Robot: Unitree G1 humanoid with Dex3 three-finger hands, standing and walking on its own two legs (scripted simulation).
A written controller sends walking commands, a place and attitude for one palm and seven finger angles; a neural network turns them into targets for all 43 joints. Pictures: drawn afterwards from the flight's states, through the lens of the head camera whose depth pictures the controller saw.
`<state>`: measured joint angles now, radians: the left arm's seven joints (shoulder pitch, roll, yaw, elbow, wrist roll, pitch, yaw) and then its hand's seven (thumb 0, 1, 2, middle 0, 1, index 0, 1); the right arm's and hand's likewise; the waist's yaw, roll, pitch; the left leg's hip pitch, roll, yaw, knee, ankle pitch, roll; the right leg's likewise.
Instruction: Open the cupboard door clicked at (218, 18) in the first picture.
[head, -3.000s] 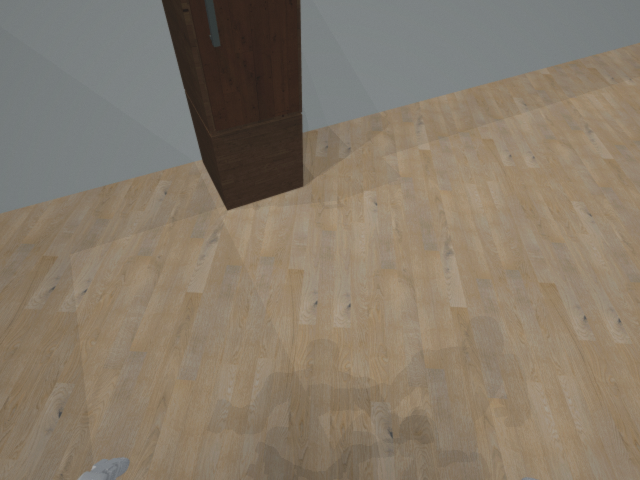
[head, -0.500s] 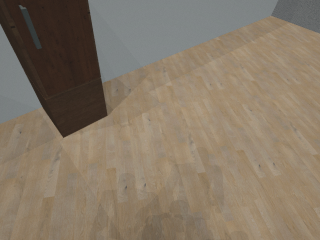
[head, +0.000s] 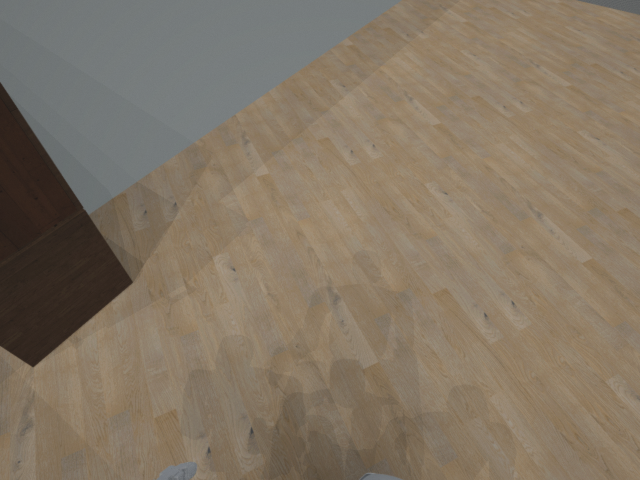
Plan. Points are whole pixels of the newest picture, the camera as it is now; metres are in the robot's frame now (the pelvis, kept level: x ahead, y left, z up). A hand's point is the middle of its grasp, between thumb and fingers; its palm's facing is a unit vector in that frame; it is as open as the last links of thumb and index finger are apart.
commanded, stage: walk to a spot facing it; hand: left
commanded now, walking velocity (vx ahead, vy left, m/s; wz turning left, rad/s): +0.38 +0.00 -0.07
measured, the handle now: out of the picture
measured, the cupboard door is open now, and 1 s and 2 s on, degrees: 0 0 0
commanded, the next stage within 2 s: turn to face it in 0.32 s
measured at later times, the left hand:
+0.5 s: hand (171, 472) +0.16 +0.22 -0.17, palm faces +0.03 -0.99 -0.13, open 7.4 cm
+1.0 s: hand (201, 321) +0.37 +0.21 -0.12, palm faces +0.23 -0.94 -0.26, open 7.4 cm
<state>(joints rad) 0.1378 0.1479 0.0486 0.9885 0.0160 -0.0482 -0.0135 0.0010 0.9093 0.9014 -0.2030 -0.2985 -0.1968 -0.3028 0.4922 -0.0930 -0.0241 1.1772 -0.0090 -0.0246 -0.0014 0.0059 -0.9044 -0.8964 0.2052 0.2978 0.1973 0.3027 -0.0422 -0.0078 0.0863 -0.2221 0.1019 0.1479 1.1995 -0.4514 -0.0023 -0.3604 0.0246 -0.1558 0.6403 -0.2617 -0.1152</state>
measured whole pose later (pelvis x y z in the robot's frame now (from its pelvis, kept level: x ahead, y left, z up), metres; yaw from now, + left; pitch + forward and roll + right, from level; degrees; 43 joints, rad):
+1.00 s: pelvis +0.31 +0.00 +0.02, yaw +13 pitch +0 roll +2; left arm 0.16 0.15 0.04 0.92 0.02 0.00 0.03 0.00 0.91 0.90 -0.20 -0.30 -0.20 -0.30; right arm 0.25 -0.22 -0.09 1.01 -0.02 0.06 0.02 0.00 -0.91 -0.90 0.20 0.30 0.19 0.30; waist -0.04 0.04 0.05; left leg -0.49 0.05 0.05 1.16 -0.40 -0.06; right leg -0.24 -0.11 -0.22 0.52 -0.26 -0.03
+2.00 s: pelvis +0.32 -0.01 +0.02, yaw +49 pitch -1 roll +2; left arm 0.18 0.18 0.03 0.88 0.02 0.02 0.02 0.00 0.90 0.90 -0.21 -0.30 -0.20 -0.30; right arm 0.23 -0.27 -0.10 0.96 -0.02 0.09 0.03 0.00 -0.91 -0.90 0.20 0.30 0.19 0.30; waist -0.04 0.04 0.06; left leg -0.49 0.01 -0.02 1.16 -0.36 -0.07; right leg -0.20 -0.10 -0.14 0.50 -0.28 -0.01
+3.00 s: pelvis +0.39 +0.11 +0.03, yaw +59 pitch -2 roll +1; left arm 0.34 0.14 0.04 1.08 0.02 -0.06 0.02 -0.01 0.94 0.90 -0.20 -0.30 -0.20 -0.30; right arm 0.32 -0.18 -0.07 1.09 -0.03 0.01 0.02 0.00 -0.91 -0.90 0.20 0.30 0.19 0.30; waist -0.01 0.04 0.00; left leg -0.53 0.11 0.04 1.03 -0.20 -0.01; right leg -0.09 -0.01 -0.16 0.34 -0.23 -0.05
